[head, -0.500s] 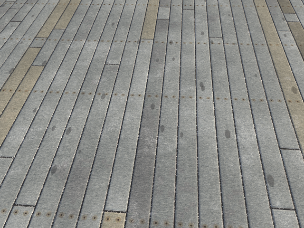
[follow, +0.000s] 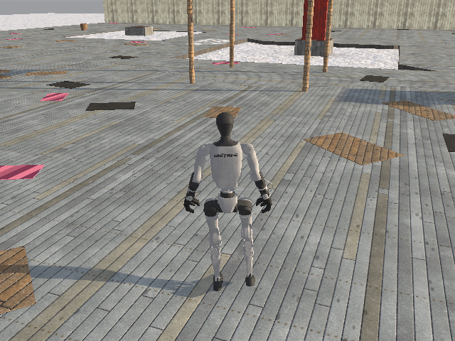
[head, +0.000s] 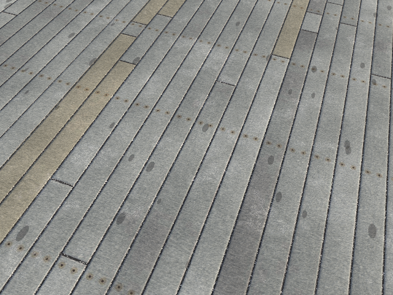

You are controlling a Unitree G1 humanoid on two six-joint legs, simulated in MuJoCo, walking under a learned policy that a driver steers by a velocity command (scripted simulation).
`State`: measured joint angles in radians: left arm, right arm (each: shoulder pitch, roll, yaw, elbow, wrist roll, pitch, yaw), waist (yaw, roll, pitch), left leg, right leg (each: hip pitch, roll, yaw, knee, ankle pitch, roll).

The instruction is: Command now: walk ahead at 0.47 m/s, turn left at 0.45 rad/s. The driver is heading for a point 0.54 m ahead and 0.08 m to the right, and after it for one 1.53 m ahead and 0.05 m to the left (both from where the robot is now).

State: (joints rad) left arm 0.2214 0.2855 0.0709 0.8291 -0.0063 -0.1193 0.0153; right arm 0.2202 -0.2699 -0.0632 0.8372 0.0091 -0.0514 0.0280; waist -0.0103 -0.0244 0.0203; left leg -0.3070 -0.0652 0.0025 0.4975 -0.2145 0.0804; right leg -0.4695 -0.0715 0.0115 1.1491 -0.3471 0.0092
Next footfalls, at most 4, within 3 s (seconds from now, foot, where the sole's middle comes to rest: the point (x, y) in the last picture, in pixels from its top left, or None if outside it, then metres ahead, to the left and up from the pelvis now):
0.38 right None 0.40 -0.12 -0.77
0.80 left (179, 246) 0.65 0.06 -0.77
1.22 right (242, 259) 0.60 -0.16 -0.77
1.60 left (168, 277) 0.54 0.09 -0.77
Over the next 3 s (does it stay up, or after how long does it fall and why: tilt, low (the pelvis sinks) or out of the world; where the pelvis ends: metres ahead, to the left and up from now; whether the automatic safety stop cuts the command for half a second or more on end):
stays up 0.67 -0.03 0.00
